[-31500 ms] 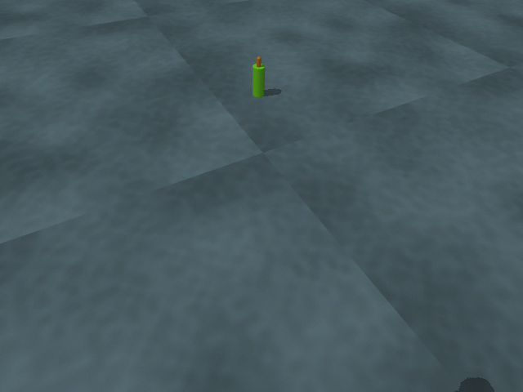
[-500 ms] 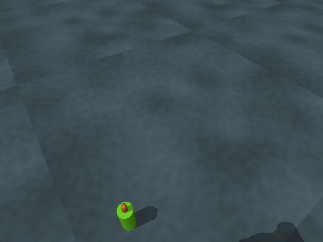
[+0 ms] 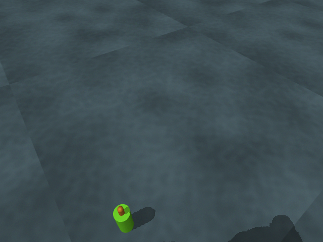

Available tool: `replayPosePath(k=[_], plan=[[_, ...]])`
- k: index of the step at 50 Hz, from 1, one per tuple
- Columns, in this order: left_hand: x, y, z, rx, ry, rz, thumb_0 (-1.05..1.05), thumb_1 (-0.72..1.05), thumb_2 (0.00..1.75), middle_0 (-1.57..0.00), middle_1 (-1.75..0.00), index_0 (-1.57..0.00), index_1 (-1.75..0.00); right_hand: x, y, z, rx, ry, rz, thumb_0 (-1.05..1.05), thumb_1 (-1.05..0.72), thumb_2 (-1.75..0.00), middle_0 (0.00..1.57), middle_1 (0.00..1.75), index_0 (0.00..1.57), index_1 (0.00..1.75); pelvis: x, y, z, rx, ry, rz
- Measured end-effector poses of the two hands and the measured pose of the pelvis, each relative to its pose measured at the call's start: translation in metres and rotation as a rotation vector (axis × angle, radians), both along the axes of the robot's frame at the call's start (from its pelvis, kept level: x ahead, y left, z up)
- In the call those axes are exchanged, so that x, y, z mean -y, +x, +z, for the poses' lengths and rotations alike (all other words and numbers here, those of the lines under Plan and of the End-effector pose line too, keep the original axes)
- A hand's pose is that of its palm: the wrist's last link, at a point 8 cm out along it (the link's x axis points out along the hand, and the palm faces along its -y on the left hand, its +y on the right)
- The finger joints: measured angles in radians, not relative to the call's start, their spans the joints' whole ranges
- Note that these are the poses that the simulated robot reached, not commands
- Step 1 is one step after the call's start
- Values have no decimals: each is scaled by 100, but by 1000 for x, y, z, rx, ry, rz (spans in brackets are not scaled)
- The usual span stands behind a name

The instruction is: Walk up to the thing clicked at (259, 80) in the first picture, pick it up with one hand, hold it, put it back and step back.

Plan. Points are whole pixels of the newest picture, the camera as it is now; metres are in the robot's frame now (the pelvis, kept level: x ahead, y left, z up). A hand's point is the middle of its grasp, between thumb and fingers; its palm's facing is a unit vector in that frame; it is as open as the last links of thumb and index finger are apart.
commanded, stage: stand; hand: left
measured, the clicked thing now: (123, 217) +0.38 +0.19 -0.64
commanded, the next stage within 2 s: step back in 0.60 s
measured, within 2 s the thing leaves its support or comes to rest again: neither
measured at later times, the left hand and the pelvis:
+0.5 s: hand out of the picture +0.08 +0.25 -0.16, palm faces -0.01 -0.94 -0.34, open 7.4 cm; pelvis +0.01 +0.00 +0.00, yaw +0 degrees
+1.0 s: hand out of the picture +0.09 +0.30 -0.18, palm faces -0.03 -0.93 -0.36, open 7.4 cm; pelvis -0.05 +0.04 -0.02, yaw -1 degrees
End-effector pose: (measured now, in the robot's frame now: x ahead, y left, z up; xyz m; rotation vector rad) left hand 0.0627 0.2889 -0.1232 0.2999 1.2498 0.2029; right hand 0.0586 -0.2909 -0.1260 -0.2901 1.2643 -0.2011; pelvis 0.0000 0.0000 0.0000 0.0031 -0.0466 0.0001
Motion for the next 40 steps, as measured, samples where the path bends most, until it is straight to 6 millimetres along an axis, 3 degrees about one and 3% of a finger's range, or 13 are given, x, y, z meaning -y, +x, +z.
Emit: replayPosePath(k=[30, 40], plan=[[0, 12, 3, 14, 6, -3, 1, 90, 90, -20, -30, -20, -30, 5, 16, 4, 25, -7, 2, 0, -90, -90, 20, 30, 20, 30, 3, 8, 1, -1, 1, -4], [-22, 2, -7, 21, 36, 3, 1, 90, 90, -20, -30, -21, -30, 15, 1, -1, 3, -51, 2, 0, -90, -90, 20, 30, 20, 30, -5, -22, -12, -18, -21, -10]])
